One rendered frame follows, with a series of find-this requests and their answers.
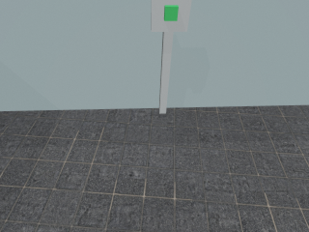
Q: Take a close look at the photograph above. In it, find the button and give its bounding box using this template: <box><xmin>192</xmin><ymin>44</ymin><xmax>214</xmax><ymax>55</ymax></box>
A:
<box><xmin>164</xmin><ymin>5</ymin><xmax>179</xmax><ymax>21</ymax></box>

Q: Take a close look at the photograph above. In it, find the panel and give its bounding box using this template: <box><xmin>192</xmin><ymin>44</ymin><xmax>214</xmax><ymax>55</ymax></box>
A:
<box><xmin>151</xmin><ymin>0</ymin><xmax>192</xmax><ymax>114</ymax></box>

